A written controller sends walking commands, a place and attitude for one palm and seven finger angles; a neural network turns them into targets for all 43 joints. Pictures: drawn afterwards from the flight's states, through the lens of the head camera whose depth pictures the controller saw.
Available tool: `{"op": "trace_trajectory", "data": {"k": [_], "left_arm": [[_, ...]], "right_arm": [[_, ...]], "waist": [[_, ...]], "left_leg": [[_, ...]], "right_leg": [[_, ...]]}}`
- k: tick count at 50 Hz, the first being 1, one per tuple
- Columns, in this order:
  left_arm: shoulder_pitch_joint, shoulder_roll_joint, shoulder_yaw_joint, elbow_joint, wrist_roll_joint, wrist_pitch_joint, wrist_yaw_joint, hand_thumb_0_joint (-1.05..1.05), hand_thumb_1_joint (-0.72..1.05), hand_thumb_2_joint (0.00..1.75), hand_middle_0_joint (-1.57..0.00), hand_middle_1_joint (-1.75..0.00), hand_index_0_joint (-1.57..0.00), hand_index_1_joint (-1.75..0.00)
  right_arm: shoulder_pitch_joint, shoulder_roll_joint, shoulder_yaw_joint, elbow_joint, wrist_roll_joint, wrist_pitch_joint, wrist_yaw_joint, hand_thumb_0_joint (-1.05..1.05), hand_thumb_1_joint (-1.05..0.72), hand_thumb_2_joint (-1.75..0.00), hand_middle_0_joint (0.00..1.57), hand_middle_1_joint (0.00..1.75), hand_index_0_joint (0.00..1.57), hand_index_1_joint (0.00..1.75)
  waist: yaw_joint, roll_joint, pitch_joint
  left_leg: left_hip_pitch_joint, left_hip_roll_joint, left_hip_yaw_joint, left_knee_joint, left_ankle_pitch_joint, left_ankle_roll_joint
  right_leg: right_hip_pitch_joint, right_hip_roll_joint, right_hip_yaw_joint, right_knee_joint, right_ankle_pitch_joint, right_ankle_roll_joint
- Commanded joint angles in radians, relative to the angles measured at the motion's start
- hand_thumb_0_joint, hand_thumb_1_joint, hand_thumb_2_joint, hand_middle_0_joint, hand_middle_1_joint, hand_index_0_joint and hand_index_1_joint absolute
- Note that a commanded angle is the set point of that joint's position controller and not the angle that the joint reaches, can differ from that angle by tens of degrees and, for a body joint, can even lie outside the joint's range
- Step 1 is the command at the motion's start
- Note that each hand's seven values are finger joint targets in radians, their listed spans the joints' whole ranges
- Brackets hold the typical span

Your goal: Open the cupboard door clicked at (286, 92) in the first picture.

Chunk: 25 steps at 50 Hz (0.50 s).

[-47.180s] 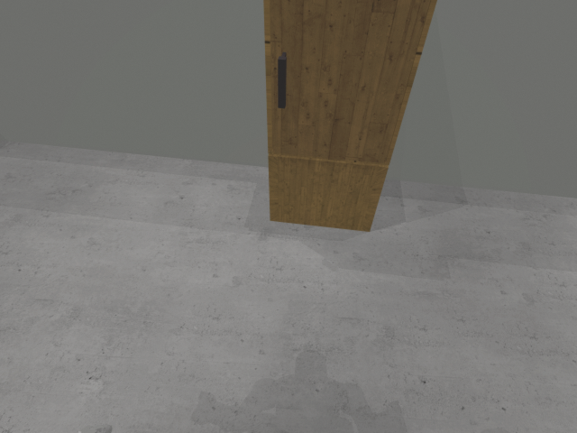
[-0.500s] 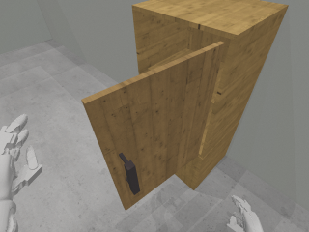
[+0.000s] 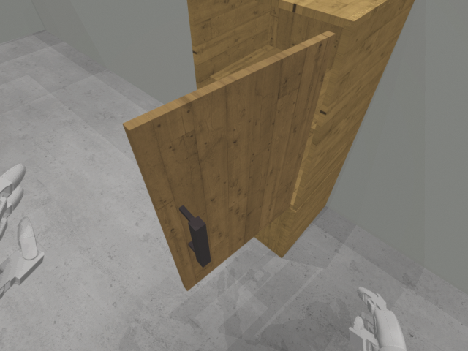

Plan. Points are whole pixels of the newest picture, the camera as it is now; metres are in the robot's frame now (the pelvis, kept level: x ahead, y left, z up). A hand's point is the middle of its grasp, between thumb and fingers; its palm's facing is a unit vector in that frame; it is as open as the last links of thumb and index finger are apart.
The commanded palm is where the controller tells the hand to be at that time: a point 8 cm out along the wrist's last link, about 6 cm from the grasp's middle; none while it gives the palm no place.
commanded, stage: step back with the hand held close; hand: left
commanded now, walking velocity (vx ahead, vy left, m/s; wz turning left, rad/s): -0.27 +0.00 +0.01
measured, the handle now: (194, 237) +0.34 +0.11 -0.04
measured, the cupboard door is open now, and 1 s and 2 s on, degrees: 83 83 83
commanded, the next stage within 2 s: stop stepping back and stand still in 0.76 s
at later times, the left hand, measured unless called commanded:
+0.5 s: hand out of the picture +0.11 +0.27 +0.16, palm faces +0.49 -0.76 -0.43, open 7.4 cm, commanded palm +0.05 +0.31 +0.17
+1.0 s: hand out of the picture +0.06 +0.22 +0.16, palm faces +0.32 -0.80 -0.51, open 7.4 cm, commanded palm +0.00 +0.27 +0.17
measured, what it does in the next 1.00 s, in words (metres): walks backwards: right foot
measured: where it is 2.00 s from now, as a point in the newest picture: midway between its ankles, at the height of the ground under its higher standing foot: outside the picture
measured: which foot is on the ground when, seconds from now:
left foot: down 0.00-1.00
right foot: down 0.00-0.54, up 0.56-0.78, down 0.80-1.00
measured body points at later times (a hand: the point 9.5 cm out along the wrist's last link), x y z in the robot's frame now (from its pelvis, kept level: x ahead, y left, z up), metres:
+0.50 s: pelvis -0.08 +0.01 -0.02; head -0.06 +0.02 +0.43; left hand +0.07 +0.31 +0.18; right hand +0.11 -0.22 -0.10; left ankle +0.01 +0.10 -0.74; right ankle -0.01 -0.12 -0.74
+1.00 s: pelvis -0.15 -0.03 -0.01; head -0.13 -0.01 +0.43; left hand +0.04 +0.26 +0.19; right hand +0.02 -0.26 -0.09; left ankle -0.01 +0.09 -0.74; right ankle -0.25 -0.12 -0.74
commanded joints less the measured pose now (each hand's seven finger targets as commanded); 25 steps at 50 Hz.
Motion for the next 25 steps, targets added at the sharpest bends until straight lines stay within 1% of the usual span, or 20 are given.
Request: {"op": "trace_trajectory", "data": {"k": [1,2,5,6,9,11,12,13,14,15,16,17,18,19,20,21,22,23,24,25], "left_arm": [[-0.018,0.189,0.171,-0.215,0.004,-0.078,0.037,0.00,0.90,0.90,-0.20,-0.30,-0.20,-0.30],[-0.023,0.177,0.159,-0.221,0.005,-0.081,0.037,0.00,0.90,0.90,-0.20,-0.30,-0.20,-0.30],[-0.034,0.172,0.158,-0.227,0.016,-0.100,0.043,0.00,0.90,0.90,-0.20,-0.30,-0.20,-0.30],[-0.039,0.176,0.166,-0.235,0.023,-0.108,0.044,0.00,0.90,0.90,-0.20,-0.30,-0.20,-0.30],[-0.039,0.164,0.178,-0.239,0.037,-0.124,0.046,0.00,0.90,0.90,-0.20,-0.30,-0.20,-0.30],[-0.036,0.176,0.203,-0.245,0.046,-0.134,0.045,0.00,0.90,0.90,-0.20,-0.30,-0.20,-0.30],[-0.033,0.165,0.200,-0.257,0.049,-0.140,0.044,0.00,0.90,0.90,-0.20,-0.30,-0.20,-0.30],[-0.032,0.167,0.204,-0.255,0.051,-0.142,0.043,0.00,0.90,0.90,-0.20,-0.30,-0.20,-0.30],[-0.026,0.169,0.207,-0.263,0.048,-0.147,0.042,0.00,0.90,0.90,-0.20,-0.30,-0.20,-0.30],[-0.026,0.165,0.205,-0.266,0.044,-0.150,0.039,0.00,0.90,0.90,-0.20,-0.30,-0.20,-0.30],[-0.034,0.173,0.208,-0.284,0.041,-0.152,0.038,0.00,0.90,0.90,-0.20,-0.30,-0.20,-0.30],[-0.039,0.167,0.197,-0.279,0.038,-0.152,0.039,0.00,0.90,0.90,-0.20,-0.30,-0.20,-0.30],[-0.051,0.160,0.180,-0.272,0.033,-0.149,0.041,0.00,0.90,0.90,-0.20,-0.30,-0.20,-0.30],[-0.066,0.169,0.173,-0.269,0.030,-0.147,0.048,0.00,0.90,0.90,-0.20,-0.30,-0.20,-0.30],[-0.091,0.168,0.156,-0.275,0.029,-0.145,0.055,0.00,0.90,0.90,-0.20,-0.30,-0.20,-0.30],[-0.105,0.178,0.162,-0.265,0.030,-0.142,0.064,0.00,0.90,0.90,-0.20,-0.30,-0.20,-0.30],[-0.115,0.170,0.147,-0.248,0.031,-0.134,0.068,0.00,0.90,0.90,-0.20,-0.30,-0.20,-0.30],[-0.130,0.180,0.153,-0.253,0.029,-0.133,0.068,0.00,0.90,0.90,-0.20,-0.30,-0.20,-0.30],[-0.131,0.195,0.168,-0.253,0.027,-0.133,0.067,0.00,0.90,0.90,-0.20,-0.30,-0.20,-0.30],[-0.132,0.202,0.179,-0.264,0.026,-0.137,0.064,0.00,0.90,0.90,-0.20,-0.30,-0.20,-0.30]], "right_arm": [[-0.100,-0.112,-0.043,-0.166,0.004,-0.059,-0.011,0.00,-0.90,-0.90,0.20,0.30,0.20,0.30],[-0.093,-0.110,-0.041,-0.169,0.006,-0.064,-0.009,0.00,-0.90,-0.90,0.20,0.30,0.20,0.30],[-0.088,-0.122,-0.041,-0.171,0.006,-0.078,-0.005,0.00,-0.90,-0.90,0.20,0.30,0.20,0.30],[-0.093,-0.130,-0.044,-0.171,0.003,-0.085,-0.008,0.00,-0.90,-0.90,0.20,0.30,0.20,0.30],[-0.083,-0.133,-0.044,-0.177,0.002,-0.106,-0.005,0.00,-0.90,-0.90,0.20,0.30,0.20,0.30],[-0.086,-0.134,-0.048,-0.176,-0.001,-0.123,-0.004,0.00,-0.90,-0.90,0.20,0.30,0.20,0.30],[-0.081,-0.128,-0.048,-0.175,-0.001,-0.131,-0.001,0.00,-0.90,-0.90,0.20,0.30,0.20,0.30],[-0.077,-0.127,-0.049,-0.173,-0.002,-0.138,0.002,0.00,-0.90,-0.90,0.20,0.30,0.20,0.30],[-0.069,-0.122,-0.050,-0.169,-0.003,-0.144,0.004,0.00,-0.90,-0.90,0.20,0.30,0.20,0.30],[-0.064,-0.121,-0.051,-0.164,-0.003,-0.151,0.007,0.00,-0.90,-0.90,0.20,0.30,0.20,0.30],[-0.059,-0.122,-0.052,-0.158,-0.006,-0.156,0.007,0.00,-0.90,-0.90,0.20,0.30,0.20,0.30],[-0.054,-0.114,-0.052,-0.152,-0.006,-0.158,0.008,0.00,-0.90,-0.90,0.20,0.30,0.20,0.30],[-0.044,-0.111,-0.054,-0.141,-0.006,-0.157,0.011,0.00,-0.90,-0.90,0.20,0.30,0.20,0.30],[-0.035,-0.103,-0.055,-0.122,-0.006,-0.155,0.013,0.00,-0.90,-0.90,0.20,0.30,0.20,0.30],[-0.029,-0.097,-0.052,-0.102,-0.008,-0.152,0.015,0.00,-0.90,-0.90,0.20,0.30,0.20,0.30],[-0.029,-0.095,-0.053,-0.085,-0.014,-0.149,0.015,0.00,-0.90,-0.90,0.20,0.30,0.20,0.30],[-0.030,-0.085,-0.048,-0.080,-0.012,-0.142,0.014,0.00,-0.90,-0.90,0.20,0.30,0.20,0.30],[-0.039,-0.088,-0.046,-0.082,-0.008,-0.138,0.011,0.00,-0.90,-0.90,0.20,0.30,0.20,0.30],[-0.054,-0.092,-0.044,-0.089,-0.005,-0.137,0.006,0.00,-0.90,-0.90,0.20,0.30,0.20,0.30],[-0.070,-0.108,-0.044,-0.103,-0.004,-0.137,0.001,0.00,-0.90,-0.90,0.20,0.30,0.20,0.30]], "waist": [[0.006,0.037,-0.152],[0.002,0.032,-0.139],[-0.004,0.059,-0.088],[-0.002,0.100,-0.086],[0.004,0.134,-0.086],[0.010,0.172,-0.106],[0.010,0.179,-0.108],[0.008,0.173,-0.097],[0.005,0.141,-0.105],[0.001,0.102,-0.105],[-0.002,0.059,-0.123],[-0.007,0.003,-0.109],[-0.012,-0.048,-0.101],[-0.014,-0.111,-0.102],[-0.021,-0.138,-0.104],[-0.025,-0.145,-0.112],[-0.031,-0.147,-0.100],[-0.030,-0.136,-0.089],[-0.025,-0.098,-0.069],[-0.017,-0.006,-0.052]], "left_leg": [[-0.005,0.059,-0.059,-0.072,0.116,0.020],[-0.025,0.058,-0.062,-0.079,0.060,0.019],[-0.140,0.072,-0.095,-0.127,-0.182,0.032],[-0.195,0.085,-0.118,-0.157,-0.249,0.042],[-0.349,0.128,-0.172,-0.223,-0.408,0.067],[-0.419,0.157,-0.212,-0.257,-0.489,0.087],[-0.449,0.165,-0.225,-0.256,-0.504,0.096],[-0.458,0.166,-0.223,-0.238,-0.503,0.099],[-0.440,0.151,-0.215,-0.207,-0.477,0.095],[-0.406,0.129,-0.188,-0.166,-0.451,0.082],[-0.354,0.103,-0.156,-0.116,-0.419,0.064],[-0.297,0.068,-0.116,-0.046,-0.381,0.046],[-0.206,0.027,-0.079,0.050,-0.323,0.020],[-0.077,-0.012,-0.038,0.184,-0.237,-0.006],[0.005,-0.031,-0.022,0.281,-0.181,-0.021],[0.053,-0.038,-0.016,0.318,-0.149,-0.024],[0.064,-0.034,-0.019,0.300,-0.132,-0.023],[0.064,-0.026,-0.028,0.212,-0.124,-0.021],[0.035,-0.005,-0.051,0.092,-0.117,-0.013],[-0.039,0.044,-0.112,-0.025,-0.116,0.008]], "right_leg": [[0.063,-0.028,0.029,-0.011,0.186,0.002],[0.056,-0.027,0.033,-0.014,0.147,0.001],[0.053,-0.014,0.040,-0.011,0.002,0.000],[0.090,-0.002,0.038,0.015,-0.019,0.000],[0.193,0.033,0.026,0.134,-0.025,0.008],[0.250,0.060,0.022,0.219,-0.001,0.012],[0.267,0.065,0.028,0.247,0.008,0.011],[0.253,0.067,0.040,0.252,0.016,0.008],[0.233,0.062,0.053,0.232,0.028,0.001],[0.188,0.055,0.075,0.193,0.017,-0.004],[0.142,0.035,0.098,0.138,-0.006,-0.009],[0.057,-0.001,0.153,0.061,-0.059,-0.023],[-0.066,-0.050,0.209,-0.030,-0.151,-0.048],[-0.215,-0.116,0.271,-0.121,-0.215,-0.078],[-0.305,-0.171,0.293,-0.162,-0.208,-0.107],[-0.344,-0.190,0.293,-0.169,-0.155,-0.119],[-0.350,-0.186,0.251,-0.151,-0.111,-0.109],[-0.331,-0.155,0.200,-0.120,-0.082,-0.088],[-0.299,-0.101,0.152,-0.075,-0.080,-0.054],[-0.236,-0.030,0.112,-0.014,-0.071,-0.018]]}}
